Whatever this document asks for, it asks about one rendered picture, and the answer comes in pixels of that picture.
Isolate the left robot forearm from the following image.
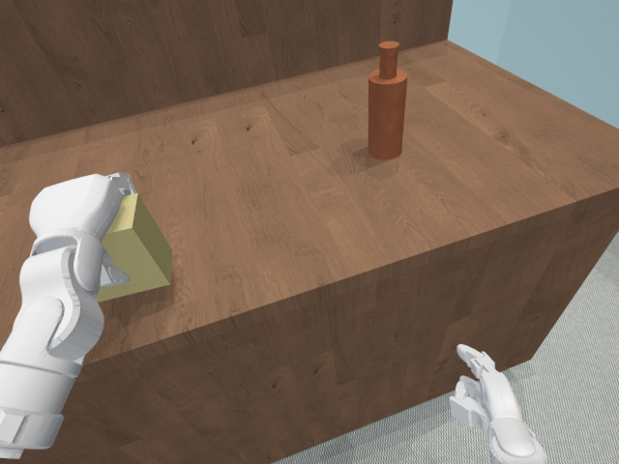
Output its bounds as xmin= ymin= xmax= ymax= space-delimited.
xmin=0 ymin=229 xmax=104 ymax=459

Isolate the right robot forearm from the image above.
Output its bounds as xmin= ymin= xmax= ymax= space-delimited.
xmin=487 ymin=418 xmax=547 ymax=464

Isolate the sponge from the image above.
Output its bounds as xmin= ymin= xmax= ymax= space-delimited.
xmin=97 ymin=193 xmax=172 ymax=302

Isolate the robot right hand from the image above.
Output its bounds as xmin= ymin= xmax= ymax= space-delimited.
xmin=450 ymin=344 xmax=523 ymax=434

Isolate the robot left hand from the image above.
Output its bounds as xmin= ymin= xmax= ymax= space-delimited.
xmin=29 ymin=172 xmax=137 ymax=287

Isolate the table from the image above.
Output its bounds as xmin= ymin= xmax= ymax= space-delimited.
xmin=0 ymin=0 xmax=619 ymax=464

